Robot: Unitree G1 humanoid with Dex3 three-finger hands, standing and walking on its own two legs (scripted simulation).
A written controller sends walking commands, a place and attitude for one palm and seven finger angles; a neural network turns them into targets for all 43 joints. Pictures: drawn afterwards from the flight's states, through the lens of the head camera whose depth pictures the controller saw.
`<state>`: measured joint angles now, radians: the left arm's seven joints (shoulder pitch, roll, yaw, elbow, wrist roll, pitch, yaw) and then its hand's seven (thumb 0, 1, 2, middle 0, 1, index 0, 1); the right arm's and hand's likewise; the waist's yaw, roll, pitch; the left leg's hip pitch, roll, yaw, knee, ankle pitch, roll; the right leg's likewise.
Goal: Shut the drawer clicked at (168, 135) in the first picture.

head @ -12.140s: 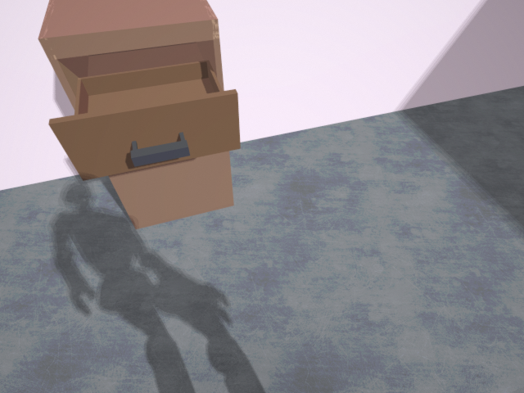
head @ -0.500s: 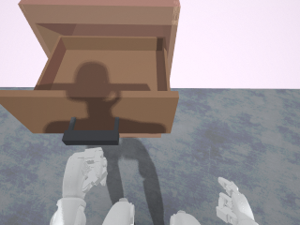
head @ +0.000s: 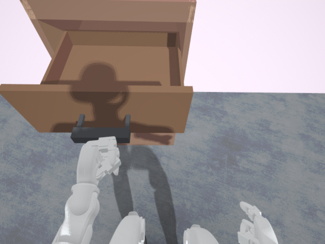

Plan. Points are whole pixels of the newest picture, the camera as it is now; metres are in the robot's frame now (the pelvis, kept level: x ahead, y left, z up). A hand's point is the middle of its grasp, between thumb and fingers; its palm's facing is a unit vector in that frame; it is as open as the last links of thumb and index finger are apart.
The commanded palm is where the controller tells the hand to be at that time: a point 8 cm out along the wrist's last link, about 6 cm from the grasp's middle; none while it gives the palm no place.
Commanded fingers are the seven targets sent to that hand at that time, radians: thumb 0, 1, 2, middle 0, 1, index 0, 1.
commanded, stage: push the drawer shut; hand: left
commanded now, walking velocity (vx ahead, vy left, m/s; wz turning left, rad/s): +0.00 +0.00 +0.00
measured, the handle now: (103, 126) +0.38 +0.17 +0.04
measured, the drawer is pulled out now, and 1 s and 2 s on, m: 0.27 0.16 0.03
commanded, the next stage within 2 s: none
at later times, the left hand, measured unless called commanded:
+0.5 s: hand (118, 136) +0.36 +0.12 +0.04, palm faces +0.01 -1.00 -0.05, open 3.0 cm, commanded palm +0.36 +0.18 +0.05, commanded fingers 0.00 0.90 0.90 -1.40 -1.60 -1.40 -1.60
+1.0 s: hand (120, 117) +0.42 +0.13 +0.04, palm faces +0.03 -1.00 -0.04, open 3.1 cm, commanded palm +0.41 +0.18 +0.05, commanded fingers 0.00 0.90 0.90 -1.40 -1.60 -1.40 -1.60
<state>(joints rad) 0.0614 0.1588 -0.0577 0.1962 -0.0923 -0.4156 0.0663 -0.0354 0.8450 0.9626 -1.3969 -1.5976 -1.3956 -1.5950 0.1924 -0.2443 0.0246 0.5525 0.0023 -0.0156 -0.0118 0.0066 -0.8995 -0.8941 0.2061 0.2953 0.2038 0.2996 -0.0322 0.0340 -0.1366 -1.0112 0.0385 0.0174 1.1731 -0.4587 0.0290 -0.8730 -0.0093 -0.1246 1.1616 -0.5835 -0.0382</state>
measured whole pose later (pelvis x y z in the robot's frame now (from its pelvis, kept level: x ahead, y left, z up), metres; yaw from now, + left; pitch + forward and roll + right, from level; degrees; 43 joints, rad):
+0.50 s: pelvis -0.01 +0.01 +0.00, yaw -1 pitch +17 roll -2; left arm -0.25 0.18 0.04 0.53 -0.10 -0.45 0.06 -0.01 0.80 0.93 -1.40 -1.60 -1.40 -1.59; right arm 0.22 -0.25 0.02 0.61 0.00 0.01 0.00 0.01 -0.90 -0.89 0.21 0.30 0.20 0.30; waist -0.06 0.03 -0.13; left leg -1.01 0.04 0.03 1.14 -0.43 0.04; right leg -0.88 0.00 -0.11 1.14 -0.55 -0.03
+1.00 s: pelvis -0.01 +0.01 +0.00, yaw -2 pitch +19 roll -2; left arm -0.49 0.20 0.15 0.79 -0.08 -0.50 0.05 0.02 0.78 0.90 -1.40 -1.60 -1.40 -1.59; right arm 0.28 -0.25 0.01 0.64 -0.01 0.03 0.01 0.00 -0.90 -0.89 0.21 0.30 0.20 0.30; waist -0.10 0.03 -0.14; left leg -1.05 0.05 0.05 1.15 -0.43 0.04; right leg -0.93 0.00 -0.09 1.14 -0.54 -0.02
